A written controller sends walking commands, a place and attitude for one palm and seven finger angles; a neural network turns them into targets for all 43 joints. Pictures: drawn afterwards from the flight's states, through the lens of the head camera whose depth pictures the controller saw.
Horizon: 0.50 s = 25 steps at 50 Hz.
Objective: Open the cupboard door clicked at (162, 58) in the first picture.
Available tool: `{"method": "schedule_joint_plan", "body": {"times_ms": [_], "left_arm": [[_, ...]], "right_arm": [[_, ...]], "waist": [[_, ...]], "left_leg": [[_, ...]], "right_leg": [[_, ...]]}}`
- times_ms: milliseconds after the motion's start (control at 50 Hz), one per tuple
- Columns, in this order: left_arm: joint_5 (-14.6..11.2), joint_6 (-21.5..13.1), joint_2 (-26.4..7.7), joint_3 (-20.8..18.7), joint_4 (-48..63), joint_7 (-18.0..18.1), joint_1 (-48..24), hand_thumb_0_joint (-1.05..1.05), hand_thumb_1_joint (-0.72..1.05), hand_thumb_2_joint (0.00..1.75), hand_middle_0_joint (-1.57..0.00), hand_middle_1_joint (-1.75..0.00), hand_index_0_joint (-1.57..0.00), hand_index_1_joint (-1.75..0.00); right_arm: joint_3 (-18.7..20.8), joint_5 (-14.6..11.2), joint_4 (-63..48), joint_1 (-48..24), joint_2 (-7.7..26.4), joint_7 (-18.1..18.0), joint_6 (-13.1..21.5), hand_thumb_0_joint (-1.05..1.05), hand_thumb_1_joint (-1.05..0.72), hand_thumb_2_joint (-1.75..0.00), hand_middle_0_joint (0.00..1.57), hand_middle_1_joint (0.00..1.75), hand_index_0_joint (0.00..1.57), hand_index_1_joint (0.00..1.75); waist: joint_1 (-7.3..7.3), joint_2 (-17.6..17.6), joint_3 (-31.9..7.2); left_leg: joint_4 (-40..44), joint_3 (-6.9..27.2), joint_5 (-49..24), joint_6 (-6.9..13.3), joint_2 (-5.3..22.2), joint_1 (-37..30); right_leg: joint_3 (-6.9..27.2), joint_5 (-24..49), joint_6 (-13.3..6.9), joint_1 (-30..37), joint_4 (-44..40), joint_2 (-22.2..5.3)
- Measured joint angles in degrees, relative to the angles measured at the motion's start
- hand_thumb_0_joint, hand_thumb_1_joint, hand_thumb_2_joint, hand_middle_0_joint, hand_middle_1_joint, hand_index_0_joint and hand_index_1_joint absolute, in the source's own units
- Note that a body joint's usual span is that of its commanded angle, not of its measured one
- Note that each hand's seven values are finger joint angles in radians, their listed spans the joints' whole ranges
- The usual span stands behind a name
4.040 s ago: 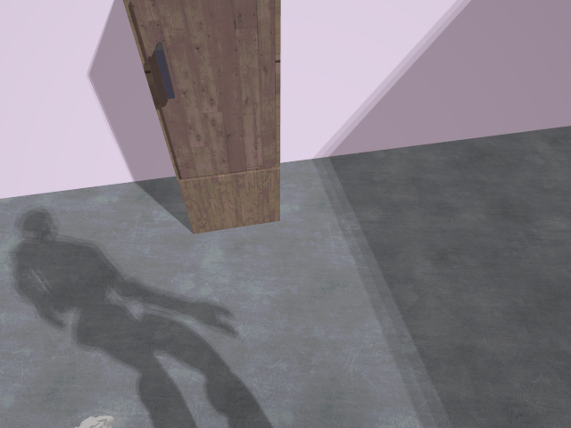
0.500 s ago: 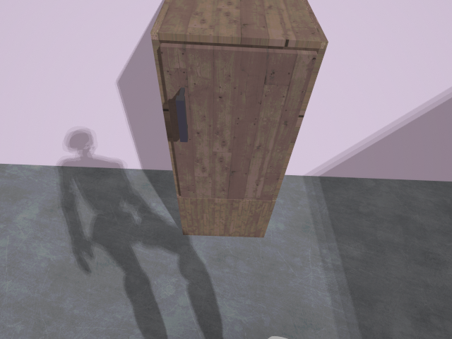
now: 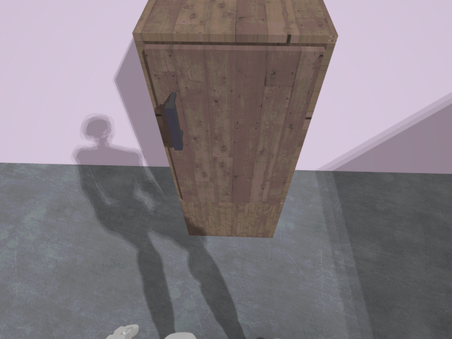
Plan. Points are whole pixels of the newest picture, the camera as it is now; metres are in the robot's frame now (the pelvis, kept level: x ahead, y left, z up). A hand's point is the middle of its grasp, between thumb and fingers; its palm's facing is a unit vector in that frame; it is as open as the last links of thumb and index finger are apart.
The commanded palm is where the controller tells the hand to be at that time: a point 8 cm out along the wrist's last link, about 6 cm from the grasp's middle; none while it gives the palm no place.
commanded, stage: come to a stop and stand still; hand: left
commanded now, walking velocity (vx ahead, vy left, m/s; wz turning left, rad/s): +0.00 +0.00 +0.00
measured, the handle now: (176, 122) +0.57 +0.15 +0.02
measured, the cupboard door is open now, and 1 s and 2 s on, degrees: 0 0 0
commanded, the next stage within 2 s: look again from close up in 0.78 s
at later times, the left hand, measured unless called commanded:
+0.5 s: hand out of the picture -0.04 +0.20 -0.16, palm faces +0.00 -0.98 -0.21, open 7.4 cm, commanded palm none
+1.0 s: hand out of the picture -0.01 +0.20 -0.17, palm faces -0.03 -0.98 -0.21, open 7.4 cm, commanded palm none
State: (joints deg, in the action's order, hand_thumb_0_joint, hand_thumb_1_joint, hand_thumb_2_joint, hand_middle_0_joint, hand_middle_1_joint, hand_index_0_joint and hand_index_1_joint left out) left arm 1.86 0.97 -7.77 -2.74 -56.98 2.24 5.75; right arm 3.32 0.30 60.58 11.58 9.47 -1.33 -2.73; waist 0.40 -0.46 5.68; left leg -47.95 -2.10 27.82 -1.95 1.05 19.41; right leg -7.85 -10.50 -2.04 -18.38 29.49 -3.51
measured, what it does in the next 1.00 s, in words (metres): steps on the spot: left foot, then right foot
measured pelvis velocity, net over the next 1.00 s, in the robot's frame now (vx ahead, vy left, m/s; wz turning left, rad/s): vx -0.03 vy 0.02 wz -0.03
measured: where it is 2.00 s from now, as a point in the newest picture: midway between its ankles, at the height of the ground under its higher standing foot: outside the picture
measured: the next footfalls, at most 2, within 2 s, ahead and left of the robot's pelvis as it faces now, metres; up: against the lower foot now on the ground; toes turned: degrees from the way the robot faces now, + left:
left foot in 0.08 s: +0.03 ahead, +0.13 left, +0.00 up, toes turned +3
right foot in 0.36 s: -0.02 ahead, -0.09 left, +0.00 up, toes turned -4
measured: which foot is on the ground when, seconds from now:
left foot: up 0.00-0.06, down 0.08-1.00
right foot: down 0.00-0.08, up 0.10-0.34, down 0.36-1.00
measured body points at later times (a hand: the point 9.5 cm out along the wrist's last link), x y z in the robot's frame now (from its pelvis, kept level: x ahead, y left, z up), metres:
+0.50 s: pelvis -0.03 +0.03 +0.01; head -0.02 +0.01 +0.46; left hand -0.04 +0.25 -0.15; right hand +0.01 -0.21 -0.16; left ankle -0.01 +0.13 -0.73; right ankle -0.06 -0.09 -0.73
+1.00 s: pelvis -0.03 +0.02 +0.00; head -0.02 +0.02 +0.45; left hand -0.01 +0.25 -0.15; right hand -0.05 -0.19 -0.16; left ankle -0.01 +0.13 -0.73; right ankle -0.06 -0.09 -0.73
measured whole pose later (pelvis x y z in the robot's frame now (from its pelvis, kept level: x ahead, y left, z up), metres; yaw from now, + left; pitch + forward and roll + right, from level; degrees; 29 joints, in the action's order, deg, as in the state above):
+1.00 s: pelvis -0.03 +0.02 +0.00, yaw -2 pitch +0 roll +0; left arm 0.9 -0.6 -9.6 0.4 -60.6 1.7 16.0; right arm -1.0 0.8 62.5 17.6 8.2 -0.5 0.6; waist 0.9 -0.2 1.6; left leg -29.0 -5.1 13.6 1.2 0.7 15.1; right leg -1.6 -17.9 -0.5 -11.8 30.1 -0.7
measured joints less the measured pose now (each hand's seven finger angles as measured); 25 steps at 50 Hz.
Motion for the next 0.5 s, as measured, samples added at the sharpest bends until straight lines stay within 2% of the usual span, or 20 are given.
{"method": "schedule_joint_plan", "body": {"times_ms": [80, 120, 160, 200, 240, 300, 360, 380, 440, 500], "left_arm": [[-0.3, 1.1, -1.8, -0.6, -0.5, -0.3, 2.0, -0.01, 0.92, 0.90, -0.20, -0.30, -0.20, -0.30], [-0.7, 2.1, -3.0, -0.9, -1.0, -0.5, 2.8, 0.00, 0.91, 0.90, -0.20, -0.30, -0.20, -0.30], [-0.6, 3.0, -3.7, -1.2, -1.6, -0.7, 4.0, 0.00, 0.91, 0.90, -0.20, -0.30, -0.20, -0.30], [-0.5, 3.0, -4.1, -1.1, -2.2, -1.0, 5.2, 0.00, 0.91, 0.90, -0.20, -0.30, -0.20, -0.30], [-0.5, 2.6, -4.2, -0.8, -2.8, -1.1, 6.8, 0.00, 0.91, 0.90, -0.20, -0.30, -0.20, -0.30], [-0.7, 2.1, -3.9, 0.0, -4.1, -1.0, 8.9, 0.00, 0.91, 0.90, -0.20, -0.30, -0.20, -0.30], [-0.9, 1.2, -3.5, 0.9, -5.5, -0.8, 10.4, 0.00, 0.91, 0.90, -0.20, -0.30, -0.20, -0.30], [-0.9, 0.8, -3.0, 1.2, -6.4, -0.6, 10.5, 0.00, 0.91, 0.90, -0.20, -0.30, -0.20, -0.30], [-1.0, 0.0, -1.1, 2.2, -7.9, -0.5, 11.1, 0.01, 0.91, 0.90, -0.20, -0.30, -0.20, -0.30], [-1.1, -0.5, -0.2, 2.8, -8.5, -0.5, 11.5, 0.01, 0.91, 0.90, -0.20, -0.30, -0.20, -0.30]], "right_arm": [[-0.2, 0.3, -2.3, -0.6, 0.9, 0.2, 1.4, 0.00, -0.91, -0.89, 0.20, 0.30, 0.20, 0.29], [-0.5, 0.7, -2.6, -0.4, 0.4, 0.2, 1.6, 0.00, -0.91, -0.89, 0.20, 0.30, 0.20, 0.29], [-1.1, 1.1, -2.7, 0.0, -0.1, 0.1, 1.5, 0.00, -0.91, -0.89, 0.20, 0.30, 0.20, 0.29], [-1.7, 1.1, -2.3, 0.3, -0.5, -0.1, 1.4, 0.00, -0.91, -0.89, 0.20, 0.30, 0.20, 0.29], [-2.1, 0.9, -1.7, 0.2, -0.8, -0.3, 1.5, 0.00, -0.91, -0.89, 0.20, 0.30, 0.20, 0.29], [-2.0, 0.7, -1.0, -0.2, -0.5, -0.4, 2.0, 0.00, -0.92, -0.89, 0.20, 0.30, 0.20, 0.29], [-2.2, 0.2, -0.4, -0.4, -0.5, -0.2, 2.6, 0.00, -0.92, -0.89, 0.20, 0.30, 0.20, 0.30], [-2.1, -0.1, 0.1, -0.7, -0.4, -0.1, 2.7, 0.00, -0.92, -0.89, 0.20, 0.30, 0.20, 0.30], [-1.8, -0.3, 1.2, -1.0, 0.6, -0.2, 2.7, 0.00, -0.93, -0.89, 0.20, 0.30, 0.20, 0.30], [-2.1, -0.3, 2.4, -0.5, 0.9, 0.0, 2.6, 0.00, -0.93, -0.89, 0.20, 0.30, 0.20, 0.29]], "waist": [[-0.07, 0.7, -1.2], [-0.31, 2.2, -1.4], [-0.60, 2.8, -2.2], [-1.04, 2.9, -2.9], [-1.48, 2.8, -3.4], [-1.62, 2.3, -3.8], [-1.61, 2.5, -3.9], [-1.63, 1.9, -3.8], [-0.78, -0.6, -3.5], [-0.45, -0.8, -3.8]], "left_leg": [[14.4, -0.6, -8.8, 0.7, 0.7, -4.8], [14.4, -1.3, -9.9, 2.3, -0.3, -4.7], [16.2, -1.7, -10.9, 3.4, -0.8, -5.3], [19.0, -1.8, -12.6, 3.9, -1.3, -6.1], [21.6, -2.1, -14.1, 4.2, -1.7, -6.8], [24.0, -2.7, -15.5, 4.4, -2.3, -7.5], [23.4, -3.6, -15.5, 4.1, -3.1, -7.1], [22.7, -3.7, -15.1, 3.9, -2.8, -6.9], [23.8, -3.2, -15.9, 3.5, -1.7, -7.9], [25.1, -3.2, -16.9, 3.2, -1.3, -8.8]], "right_leg": [[0.2, -0.5, 1.4, -2.0, 2.9, -0.1], [2.2, -5.9, 2.1, -3.1, 6.4, -0.4], [5.1, -11.1, 2.2, -4.4, 12.5, 0.6], [6.9, -12.3, 2.3, -4.8, 18.0, 1.4], [7.4, -12.7, 2.8, -3.6, 19.4, 1.5], [6.9, -13.4, 3.4, 1.0, 13.3, 0.9], [6.9, -6.7, 3.4, 7.3, 0.6, 0.2], [6.9, -7.1, 3.1, 8.3, -1.4, 0.5], [6.4, -6.4, 2.3, 9.6, -3.2, 1.7], [6.4, -5.5, 2.0, 10.3, -4.1, 2.2]]}}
